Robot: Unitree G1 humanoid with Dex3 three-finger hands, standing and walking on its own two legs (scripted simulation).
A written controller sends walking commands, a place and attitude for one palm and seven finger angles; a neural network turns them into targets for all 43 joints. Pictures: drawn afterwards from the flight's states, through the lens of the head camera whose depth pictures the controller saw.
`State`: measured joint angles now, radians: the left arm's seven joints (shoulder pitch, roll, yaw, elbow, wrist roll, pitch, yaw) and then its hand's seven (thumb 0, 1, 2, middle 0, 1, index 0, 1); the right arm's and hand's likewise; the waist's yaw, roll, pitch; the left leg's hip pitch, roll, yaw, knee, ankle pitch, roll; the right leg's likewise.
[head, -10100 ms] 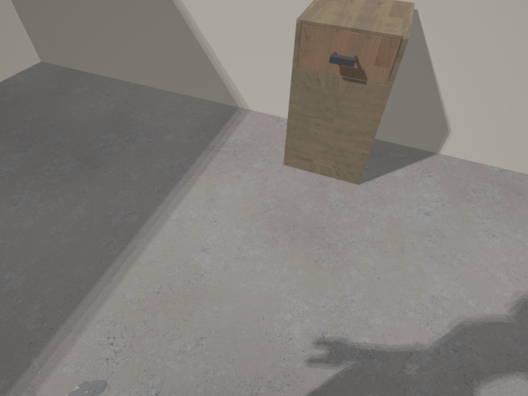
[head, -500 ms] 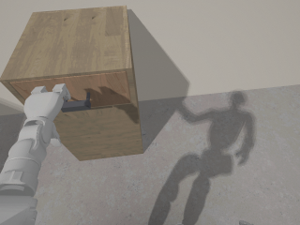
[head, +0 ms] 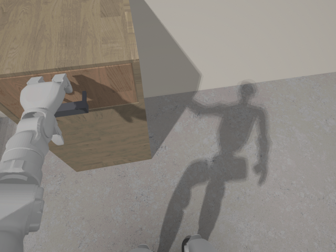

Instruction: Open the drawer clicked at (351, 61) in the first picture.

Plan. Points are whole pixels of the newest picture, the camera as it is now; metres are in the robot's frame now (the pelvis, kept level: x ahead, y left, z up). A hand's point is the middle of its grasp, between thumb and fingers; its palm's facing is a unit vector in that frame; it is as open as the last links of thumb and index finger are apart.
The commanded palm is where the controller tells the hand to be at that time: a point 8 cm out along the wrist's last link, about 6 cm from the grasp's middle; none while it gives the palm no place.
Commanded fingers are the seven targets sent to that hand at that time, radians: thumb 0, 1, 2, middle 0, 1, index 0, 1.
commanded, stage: move the hooked fingers above the handle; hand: left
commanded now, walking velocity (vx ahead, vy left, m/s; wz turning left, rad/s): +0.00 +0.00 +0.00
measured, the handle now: (69, 102) +0.53 +0.28 -0.05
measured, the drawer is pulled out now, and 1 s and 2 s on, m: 0.00 0.00 0.00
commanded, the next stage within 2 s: none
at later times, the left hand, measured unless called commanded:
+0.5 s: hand (62, 106) +0.47 +0.27 +0.01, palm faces -0.08 -0.06 -0.99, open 13.8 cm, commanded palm +0.46 +0.27 +0.07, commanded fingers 0.00 -0.50 0.30 -0.30 -1.20 -0.30 -1.20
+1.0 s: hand (56, 101) +0.48 +0.28 +0.02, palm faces -0.02 -0.04 -1.00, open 13.8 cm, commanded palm +0.47 +0.28 +0.07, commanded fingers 0.00 -0.50 0.30 -0.30 -1.20 -0.30 -1.20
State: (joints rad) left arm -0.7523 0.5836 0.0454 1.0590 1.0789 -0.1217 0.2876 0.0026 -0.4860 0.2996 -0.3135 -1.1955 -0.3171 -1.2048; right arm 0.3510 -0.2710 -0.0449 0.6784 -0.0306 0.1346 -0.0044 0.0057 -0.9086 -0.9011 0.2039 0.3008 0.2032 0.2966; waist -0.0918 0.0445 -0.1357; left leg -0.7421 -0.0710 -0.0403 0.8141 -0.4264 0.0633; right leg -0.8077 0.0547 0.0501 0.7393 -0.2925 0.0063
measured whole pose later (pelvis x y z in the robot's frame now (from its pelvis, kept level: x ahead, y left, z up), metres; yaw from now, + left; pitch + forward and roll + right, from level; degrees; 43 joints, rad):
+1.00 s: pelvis +0.01 -0.01 -0.01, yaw +0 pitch +23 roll -2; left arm -0.77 0.64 0.10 1.04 1.09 -0.19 0.33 0.00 -0.49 0.30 -0.32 -1.20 -0.32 -1.20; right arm 0.32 -0.29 -0.04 0.68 -0.05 0.16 -0.01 0.00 -0.91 -0.90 0.20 0.30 0.20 0.30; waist -0.11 0.04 -0.15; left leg -0.81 -0.05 -0.06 0.88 -0.47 0.05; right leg -0.87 0.07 0.03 0.79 -0.33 -0.01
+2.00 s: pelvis +0.00 -0.01 +0.00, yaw +0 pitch +21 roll -2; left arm -0.73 0.60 0.03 1.04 1.05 -0.16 0.21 0.00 -0.49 0.30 -0.31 -1.20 -0.32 -1.20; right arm 0.36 -0.27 -0.04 0.68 -0.02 0.15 -0.03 0.00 -0.91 -0.90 0.20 0.30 0.20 0.30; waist -0.08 0.05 -0.13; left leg -0.75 -0.05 -0.05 0.82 -0.43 0.05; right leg -0.82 0.07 0.04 0.75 -0.30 -0.01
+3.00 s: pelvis +0.00 +0.00 -0.02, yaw +0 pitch +24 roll -3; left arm -0.80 0.65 0.07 1.05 1.09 -0.23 0.29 0.00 -0.49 0.30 -0.32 -1.20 -0.32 -1.21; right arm 0.36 -0.28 -0.04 0.70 -0.04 0.14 -0.03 0.00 -0.91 -0.90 0.21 0.30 0.20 0.30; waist -0.11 0.04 -0.15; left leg -0.86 -0.06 -0.06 0.93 -0.48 0.05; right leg -0.92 0.07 0.02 0.83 -0.34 0.00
